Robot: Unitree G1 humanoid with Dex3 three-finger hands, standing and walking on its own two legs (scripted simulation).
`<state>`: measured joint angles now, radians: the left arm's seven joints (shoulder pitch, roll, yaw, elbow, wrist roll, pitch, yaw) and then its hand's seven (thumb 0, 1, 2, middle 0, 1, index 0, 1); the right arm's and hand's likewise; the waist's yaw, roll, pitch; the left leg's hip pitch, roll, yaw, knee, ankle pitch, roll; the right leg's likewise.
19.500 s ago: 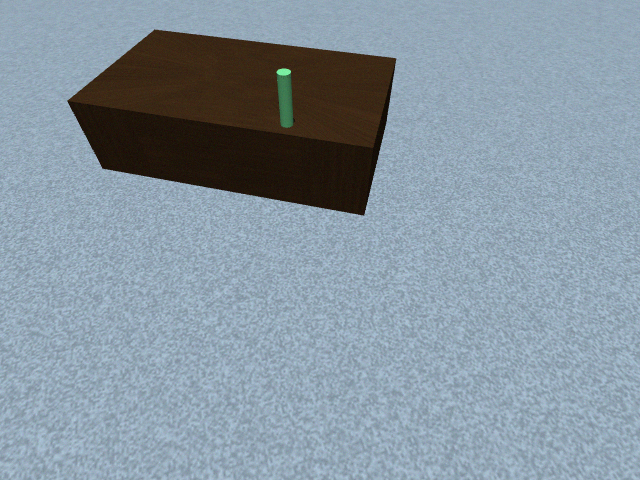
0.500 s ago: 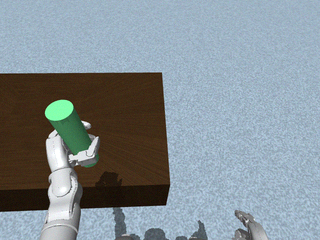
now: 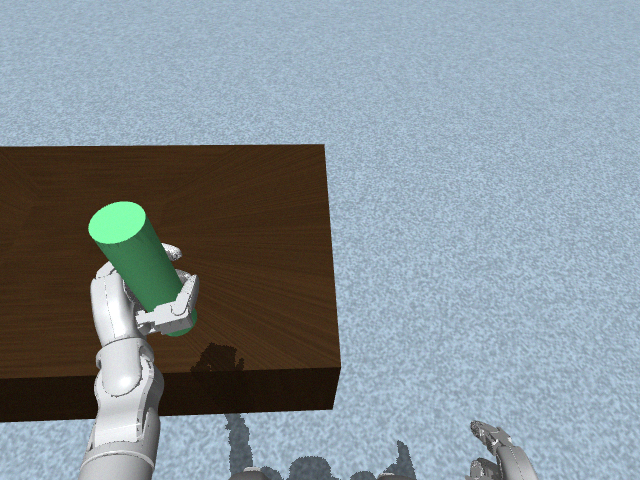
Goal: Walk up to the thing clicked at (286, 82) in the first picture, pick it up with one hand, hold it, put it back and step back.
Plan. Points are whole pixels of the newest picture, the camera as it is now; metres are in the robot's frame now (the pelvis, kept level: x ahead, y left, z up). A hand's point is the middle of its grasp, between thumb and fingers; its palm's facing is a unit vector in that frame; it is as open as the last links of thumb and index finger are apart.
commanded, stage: hold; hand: left
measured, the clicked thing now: (153, 279) +0.33 +0.20 +0.07
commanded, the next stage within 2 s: crouch in 0.34 s
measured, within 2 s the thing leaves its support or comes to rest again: neither
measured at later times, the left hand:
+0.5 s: hand (170, 287) +0.34 +0.19 +0.04, palm faces +0.35 -0.94 +0.00, open 6.9 cm
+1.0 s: hand (160, 301) +0.38 +0.24 -0.07, palm faces +0.39 -0.92 -0.02, open 6.9 cm
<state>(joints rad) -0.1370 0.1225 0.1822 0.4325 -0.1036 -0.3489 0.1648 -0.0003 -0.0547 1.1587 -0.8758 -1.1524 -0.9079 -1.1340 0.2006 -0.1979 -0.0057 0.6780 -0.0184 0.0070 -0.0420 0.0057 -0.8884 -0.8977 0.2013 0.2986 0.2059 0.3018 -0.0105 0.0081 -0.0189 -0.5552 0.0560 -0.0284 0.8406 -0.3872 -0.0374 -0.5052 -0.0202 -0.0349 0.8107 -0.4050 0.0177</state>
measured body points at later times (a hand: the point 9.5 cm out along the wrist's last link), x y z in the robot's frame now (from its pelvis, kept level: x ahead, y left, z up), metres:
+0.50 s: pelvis +0.01 +0.00 +0.00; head +0.05 +0.00 +0.45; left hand +0.31 +0.24 +0.05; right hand +0.14 -0.24 -0.11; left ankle +0.02 +0.14 -0.70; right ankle +0.00 -0.13 -0.70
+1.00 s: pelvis -0.02 +0.00 -0.07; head +0.10 +0.03 +0.36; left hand +0.36 +0.29 -0.07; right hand +0.08 -0.26 -0.19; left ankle +0.02 +0.14 -0.70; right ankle +0.00 -0.13 -0.70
